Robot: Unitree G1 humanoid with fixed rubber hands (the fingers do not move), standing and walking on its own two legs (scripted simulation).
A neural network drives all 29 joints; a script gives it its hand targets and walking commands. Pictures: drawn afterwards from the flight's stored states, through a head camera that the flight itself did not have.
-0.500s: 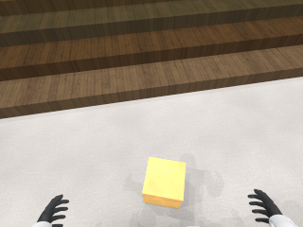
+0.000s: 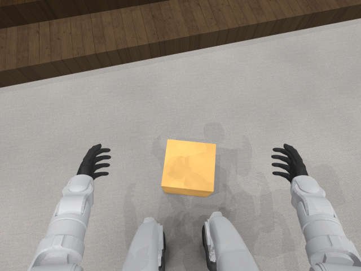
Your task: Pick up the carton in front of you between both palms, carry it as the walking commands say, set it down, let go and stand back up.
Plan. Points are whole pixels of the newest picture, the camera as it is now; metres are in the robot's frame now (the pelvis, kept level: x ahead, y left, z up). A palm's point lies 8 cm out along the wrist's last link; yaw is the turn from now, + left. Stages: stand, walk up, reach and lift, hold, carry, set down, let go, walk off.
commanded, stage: reach and lift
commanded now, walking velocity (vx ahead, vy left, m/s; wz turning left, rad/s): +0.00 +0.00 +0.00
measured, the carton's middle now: (188, 170) +0.41 -0.04 -0.58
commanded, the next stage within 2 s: none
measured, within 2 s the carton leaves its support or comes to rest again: neither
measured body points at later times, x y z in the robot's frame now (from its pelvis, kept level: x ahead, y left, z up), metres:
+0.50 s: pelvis -0.05 +0.00 -0.07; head +0.23 +0.00 +0.28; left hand +0.48 +0.15 -0.17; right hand +0.41 -0.24 -0.17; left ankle +0.03 +0.13 -0.67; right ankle +0.04 -0.13 -0.67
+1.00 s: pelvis -0.07 +0.01 -0.25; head +0.27 +0.01 +0.04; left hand +0.46 +0.15 -0.42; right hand +0.40 -0.24 -0.41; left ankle +0.03 +0.13 -0.67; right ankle +0.04 -0.13 -0.67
